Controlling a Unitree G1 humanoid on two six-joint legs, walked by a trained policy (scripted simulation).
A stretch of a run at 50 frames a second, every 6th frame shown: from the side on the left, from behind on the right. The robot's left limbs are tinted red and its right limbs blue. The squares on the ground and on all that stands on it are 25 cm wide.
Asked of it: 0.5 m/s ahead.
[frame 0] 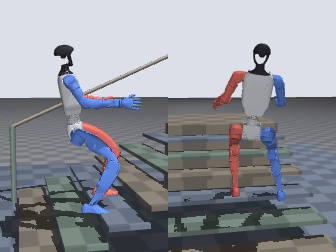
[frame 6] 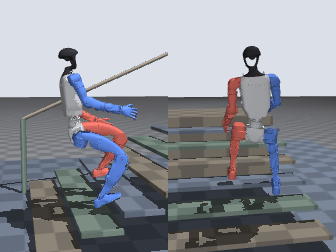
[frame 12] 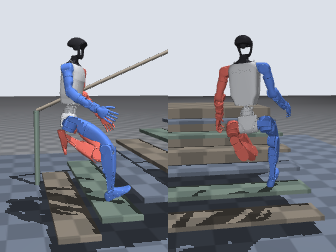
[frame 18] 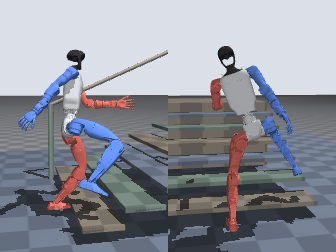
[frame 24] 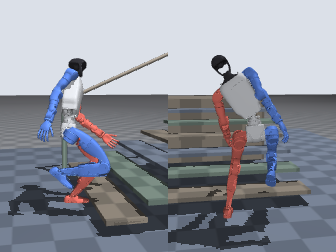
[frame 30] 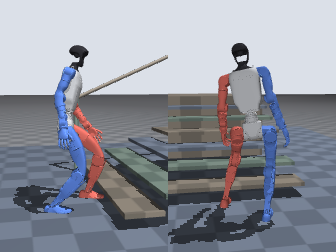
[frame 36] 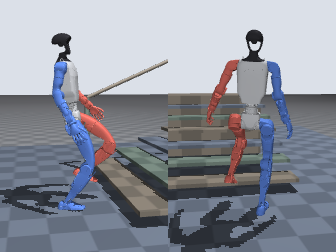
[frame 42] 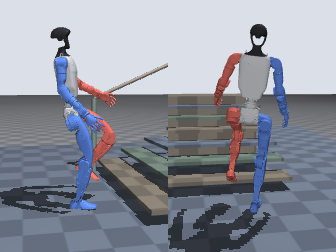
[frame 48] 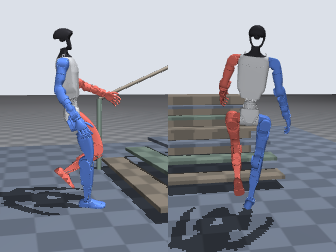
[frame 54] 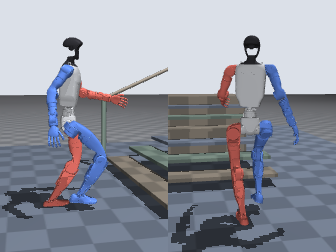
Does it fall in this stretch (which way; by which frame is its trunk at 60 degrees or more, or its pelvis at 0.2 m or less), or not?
no
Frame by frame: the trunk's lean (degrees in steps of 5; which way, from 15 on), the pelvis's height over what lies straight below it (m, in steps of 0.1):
0: 10, 0.7
6: 5, 0.6
12: 5, 0.7
18: 20 to its left, 0.6
24: 35 to its left, 0.7
30: 15 forward and to its left, 0.7
36: 10, 0.7
42: 10, 0.8
48: 10, 0.8
54: 5, 0.7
